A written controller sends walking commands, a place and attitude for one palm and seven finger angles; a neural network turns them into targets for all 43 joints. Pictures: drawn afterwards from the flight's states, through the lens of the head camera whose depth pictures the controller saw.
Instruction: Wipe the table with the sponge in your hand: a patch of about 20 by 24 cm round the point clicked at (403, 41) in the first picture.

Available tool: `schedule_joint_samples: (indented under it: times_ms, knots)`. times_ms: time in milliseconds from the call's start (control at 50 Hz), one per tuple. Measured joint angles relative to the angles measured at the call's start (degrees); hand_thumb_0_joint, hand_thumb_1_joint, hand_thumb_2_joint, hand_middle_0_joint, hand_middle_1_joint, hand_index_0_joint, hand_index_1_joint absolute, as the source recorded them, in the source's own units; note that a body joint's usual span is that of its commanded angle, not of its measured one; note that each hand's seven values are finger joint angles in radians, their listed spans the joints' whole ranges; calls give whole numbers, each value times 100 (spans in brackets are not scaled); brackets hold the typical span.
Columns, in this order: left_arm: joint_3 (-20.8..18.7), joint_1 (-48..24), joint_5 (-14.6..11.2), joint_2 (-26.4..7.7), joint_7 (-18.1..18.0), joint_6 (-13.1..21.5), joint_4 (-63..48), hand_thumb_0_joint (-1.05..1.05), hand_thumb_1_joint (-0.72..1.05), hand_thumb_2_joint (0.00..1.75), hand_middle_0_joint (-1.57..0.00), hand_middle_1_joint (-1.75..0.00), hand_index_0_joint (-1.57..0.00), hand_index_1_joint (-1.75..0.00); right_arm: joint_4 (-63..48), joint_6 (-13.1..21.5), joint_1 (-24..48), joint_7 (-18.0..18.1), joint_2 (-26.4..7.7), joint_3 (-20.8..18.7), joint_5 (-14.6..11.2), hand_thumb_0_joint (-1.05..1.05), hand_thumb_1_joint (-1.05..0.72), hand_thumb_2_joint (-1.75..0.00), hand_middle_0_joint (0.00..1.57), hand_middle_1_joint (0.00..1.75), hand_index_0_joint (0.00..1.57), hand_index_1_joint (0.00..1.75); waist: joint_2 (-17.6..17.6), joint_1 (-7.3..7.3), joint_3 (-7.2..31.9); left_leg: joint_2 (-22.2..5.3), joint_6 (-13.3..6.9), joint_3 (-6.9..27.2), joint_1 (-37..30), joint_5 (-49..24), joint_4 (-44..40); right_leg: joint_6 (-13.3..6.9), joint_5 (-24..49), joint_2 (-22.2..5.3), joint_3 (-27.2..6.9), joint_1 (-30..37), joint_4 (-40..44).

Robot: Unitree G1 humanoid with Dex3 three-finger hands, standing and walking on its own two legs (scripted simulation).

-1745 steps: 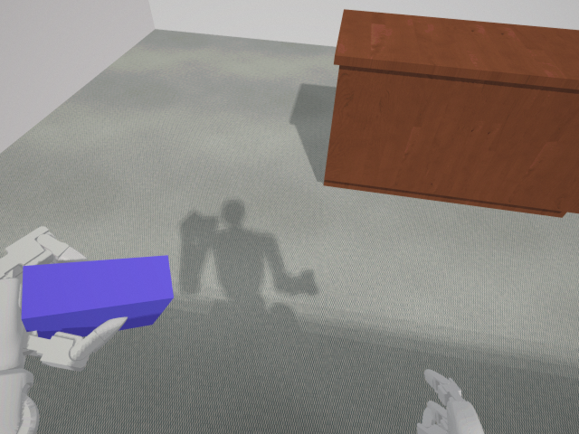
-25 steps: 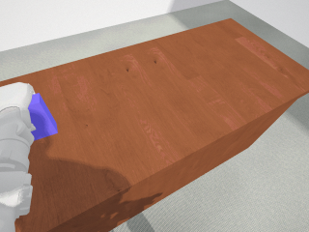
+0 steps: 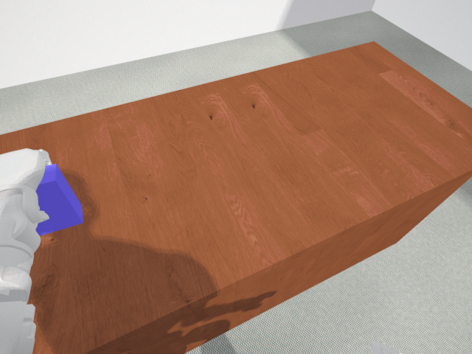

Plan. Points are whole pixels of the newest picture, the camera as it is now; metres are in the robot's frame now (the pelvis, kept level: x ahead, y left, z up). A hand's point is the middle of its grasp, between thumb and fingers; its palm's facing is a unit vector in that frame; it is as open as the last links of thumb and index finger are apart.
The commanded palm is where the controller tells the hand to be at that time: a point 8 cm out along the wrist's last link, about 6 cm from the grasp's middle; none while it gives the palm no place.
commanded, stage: wipe back along the first lane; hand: left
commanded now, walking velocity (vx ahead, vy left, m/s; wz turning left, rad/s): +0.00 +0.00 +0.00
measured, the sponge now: (40, 211) +0.35 +0.38 +0.00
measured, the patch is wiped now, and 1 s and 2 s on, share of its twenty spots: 0.95 0.95 0.95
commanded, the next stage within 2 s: lift the sponge slowly off the table in 1.46 s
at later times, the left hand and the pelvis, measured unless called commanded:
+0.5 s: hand (29, 211) +0.33 +0.37 +0.04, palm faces -0.07 -0.02 -1.00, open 9.0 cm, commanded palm +0.28 +0.35 +0.07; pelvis +0.00 +0.01 +0.00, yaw +1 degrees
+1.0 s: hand (31, 234) +0.28 +0.35 +0.04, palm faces -0.03 -0.02 -1.00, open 8.9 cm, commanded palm +0.24 +0.32 +0.07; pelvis +0.01 +0.01 +0.01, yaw +1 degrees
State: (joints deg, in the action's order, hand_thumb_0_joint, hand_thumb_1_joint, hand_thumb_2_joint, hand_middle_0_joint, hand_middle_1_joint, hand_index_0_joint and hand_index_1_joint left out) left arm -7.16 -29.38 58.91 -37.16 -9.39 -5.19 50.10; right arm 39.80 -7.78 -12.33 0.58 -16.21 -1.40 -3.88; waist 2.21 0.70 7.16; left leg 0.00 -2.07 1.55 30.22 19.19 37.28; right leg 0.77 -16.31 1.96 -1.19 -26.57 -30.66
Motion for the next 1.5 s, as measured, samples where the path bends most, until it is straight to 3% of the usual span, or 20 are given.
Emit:
schedule_joint_samples:
  times_ms: [160, 300, 580, 860, 1500]
  knots:
    - [70, 395, -129, 101, -72, -107, -448, -1, -43, 109, -79, -150, -82, -157, -47, -21, 14, 8, -7, 4, -28, 1, -91, -90, 20, 30, 21, 30, 14, -36, -5, 22, -19, -24, -92, -23, -37, 8, 15, -24, -22, 80, 18]
    - [307, 660, -215, 321, -158, -465, -896, -2, -42, 109, -78, -152, -81, -158, -88, -20, 47, 13, 24, 27, -58, 1, -91, -90, 20, 30, 21, 30, 49, -100, -18, 75, -46, -17, -176, -44, -51, 12, 4, -75, -10, 163, 2]
    - [422, 1309, -326, 524, -50, -692, -1725, -2, -41, 109, -77, -153, -80, -158, -239, 68, 248, 52, 117, 154, -62, 1, -91, -90, 20, 30, 21, 30, 64, -196, -40, 120, -78, -34, -471, -58, -181, 22, 11, -123, -24, 454, 122]
    - [688, 2014, -386, 792, -41, -1163, -2730, 0, -41, 108, -76, -154, -80, -158, -260, 152, 534, 65, 96, 180, -51, 1, -91, -90, 20, 30, 21, 30, 120, -340, -112, 177, -88, 6, -809, -43, -320, 19, -40, -180, 18, 796, 229]
    - [715, 3888, -563, 1088, -177, -1385, -4554, 4, -40, 107, -76, -154, -83, -156, -249, 286, 812, 53, 120, 209, 14, 2, -91, -90, 20, 30, 20, 30, 189, -493, -216, 111, 17, -36, -1376, -76, -526, -13, -72, -124, -32, 1250, 249]
